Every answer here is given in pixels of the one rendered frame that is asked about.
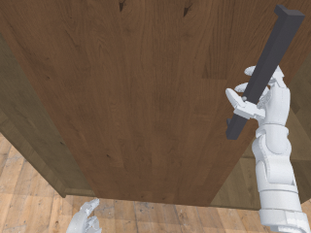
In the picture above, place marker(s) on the wardrobe door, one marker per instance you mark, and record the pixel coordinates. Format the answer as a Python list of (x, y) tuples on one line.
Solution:
[(136, 88), (22, 106)]

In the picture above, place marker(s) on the handle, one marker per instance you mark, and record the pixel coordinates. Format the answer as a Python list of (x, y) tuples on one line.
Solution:
[(282, 34)]

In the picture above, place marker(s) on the right robot forearm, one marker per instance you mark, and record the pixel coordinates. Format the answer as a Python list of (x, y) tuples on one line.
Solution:
[(278, 194)]

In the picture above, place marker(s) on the robot right hand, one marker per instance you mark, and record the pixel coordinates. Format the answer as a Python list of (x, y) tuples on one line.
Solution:
[(275, 101)]

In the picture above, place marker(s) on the robot left hand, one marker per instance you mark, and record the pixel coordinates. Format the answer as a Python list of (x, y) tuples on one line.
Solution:
[(81, 224)]

